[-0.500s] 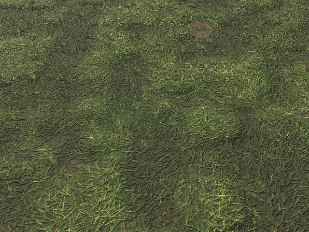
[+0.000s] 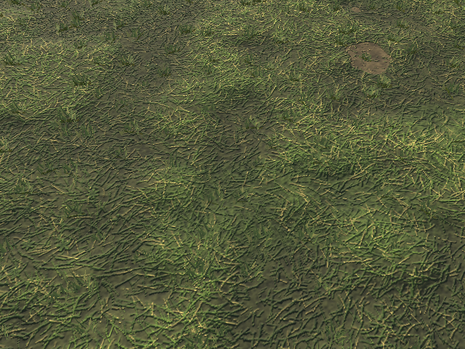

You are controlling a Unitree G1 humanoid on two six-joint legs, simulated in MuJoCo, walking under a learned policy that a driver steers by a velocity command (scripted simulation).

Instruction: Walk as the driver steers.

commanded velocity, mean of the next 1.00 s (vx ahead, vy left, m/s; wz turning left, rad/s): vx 0.49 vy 0.00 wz -0.16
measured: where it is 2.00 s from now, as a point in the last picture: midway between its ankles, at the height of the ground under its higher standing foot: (279, 268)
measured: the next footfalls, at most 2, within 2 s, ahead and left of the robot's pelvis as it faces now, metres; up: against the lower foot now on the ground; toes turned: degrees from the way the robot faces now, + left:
right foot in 0.50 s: +0.48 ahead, -0.09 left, +0.00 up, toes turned -2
left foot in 0.98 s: +0.74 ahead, +0.11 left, +0.00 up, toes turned -11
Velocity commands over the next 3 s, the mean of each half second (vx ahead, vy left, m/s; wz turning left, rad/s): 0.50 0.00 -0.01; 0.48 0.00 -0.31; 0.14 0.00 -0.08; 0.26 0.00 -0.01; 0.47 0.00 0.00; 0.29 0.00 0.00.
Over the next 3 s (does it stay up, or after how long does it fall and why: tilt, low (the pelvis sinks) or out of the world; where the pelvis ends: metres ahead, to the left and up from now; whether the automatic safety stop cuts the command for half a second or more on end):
stays up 1.24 -0.13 -0.02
